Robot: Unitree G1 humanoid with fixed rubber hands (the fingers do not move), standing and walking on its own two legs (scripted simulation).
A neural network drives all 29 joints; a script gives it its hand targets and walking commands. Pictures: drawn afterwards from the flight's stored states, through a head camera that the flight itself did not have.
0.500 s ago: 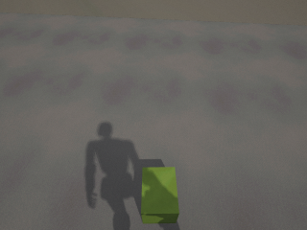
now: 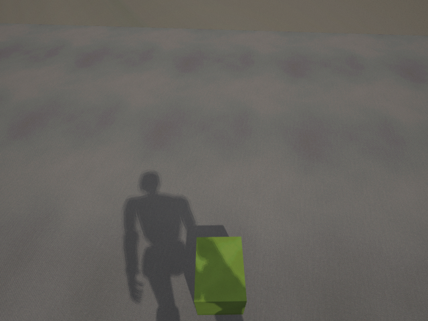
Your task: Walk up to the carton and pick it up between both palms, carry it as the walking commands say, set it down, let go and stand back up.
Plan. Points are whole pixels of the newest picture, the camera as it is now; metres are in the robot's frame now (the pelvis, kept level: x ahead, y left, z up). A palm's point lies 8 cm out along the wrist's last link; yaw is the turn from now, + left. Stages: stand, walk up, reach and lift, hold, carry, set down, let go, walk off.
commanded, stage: walk up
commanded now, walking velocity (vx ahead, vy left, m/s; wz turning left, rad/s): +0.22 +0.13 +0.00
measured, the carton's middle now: (219, 275) +0.44 +0.02 -0.67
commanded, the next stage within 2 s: none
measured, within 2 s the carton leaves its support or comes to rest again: neither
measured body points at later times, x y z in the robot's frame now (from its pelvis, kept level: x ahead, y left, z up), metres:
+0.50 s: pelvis +0.04 +0.09 -0.01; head +0.09 +0.10 +0.44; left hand +0.06 +0.31 -0.17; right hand +0.05 -0.12 -0.16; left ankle +0.04 +0.16 -0.74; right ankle +0.04 -0.02 -0.72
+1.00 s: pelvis +0.05 +0.09 +0.00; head +0.08 +0.09 +0.45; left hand +0.06 +0.31 -0.17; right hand +0.07 -0.13 -0.16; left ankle +0.04 +0.16 -0.74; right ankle +0.05 -0.02 -0.74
